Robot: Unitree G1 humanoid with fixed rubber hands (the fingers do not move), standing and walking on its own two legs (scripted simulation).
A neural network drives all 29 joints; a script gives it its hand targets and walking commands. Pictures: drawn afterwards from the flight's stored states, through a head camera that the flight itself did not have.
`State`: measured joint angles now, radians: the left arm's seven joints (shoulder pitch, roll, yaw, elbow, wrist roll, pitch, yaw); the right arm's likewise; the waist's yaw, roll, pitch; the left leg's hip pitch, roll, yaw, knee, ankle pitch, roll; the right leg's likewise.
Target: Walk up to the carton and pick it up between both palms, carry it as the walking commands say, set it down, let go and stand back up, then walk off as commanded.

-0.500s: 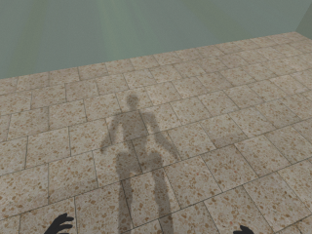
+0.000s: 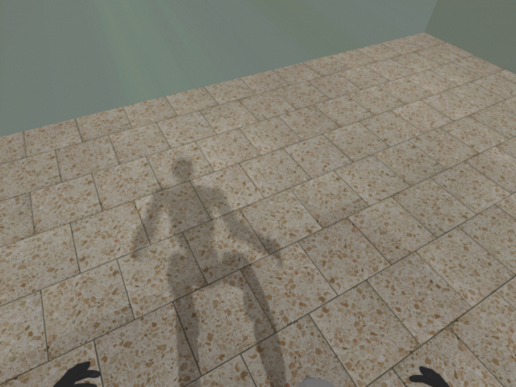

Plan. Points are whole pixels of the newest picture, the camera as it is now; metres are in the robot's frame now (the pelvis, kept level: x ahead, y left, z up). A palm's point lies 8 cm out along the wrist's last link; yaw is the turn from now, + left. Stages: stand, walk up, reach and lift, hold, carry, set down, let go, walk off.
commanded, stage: walk up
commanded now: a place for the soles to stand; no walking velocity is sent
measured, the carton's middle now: out of the picture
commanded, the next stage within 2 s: none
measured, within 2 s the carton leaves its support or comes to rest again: neither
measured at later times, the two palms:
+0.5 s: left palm (176, 353) +0.21 +0.13 -0.08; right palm out of the picture -0.09 -0.43 -0.08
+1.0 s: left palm (319, 327) +0.24 -0.10 -0.07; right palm out of the picture -0.28 -0.46 -0.09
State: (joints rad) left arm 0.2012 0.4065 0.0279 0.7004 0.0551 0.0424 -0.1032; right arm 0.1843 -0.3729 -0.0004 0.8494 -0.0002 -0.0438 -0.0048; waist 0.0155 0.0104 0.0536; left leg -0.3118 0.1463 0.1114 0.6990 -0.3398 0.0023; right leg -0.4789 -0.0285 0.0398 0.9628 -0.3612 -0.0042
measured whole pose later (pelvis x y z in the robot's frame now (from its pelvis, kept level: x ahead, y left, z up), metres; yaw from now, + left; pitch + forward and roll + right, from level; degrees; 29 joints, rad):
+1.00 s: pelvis -0.08 -0.19 +0.00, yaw -51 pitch +1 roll +0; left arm 0.19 0.42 0.07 0.70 0.06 0.05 -0.16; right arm 0.22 -0.46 0.00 0.90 0.00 -0.07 -0.01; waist -0.01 0.01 0.02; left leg -0.33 0.05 0.12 0.62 -0.32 0.00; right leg -0.44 0.13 0.18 0.58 -0.15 -0.01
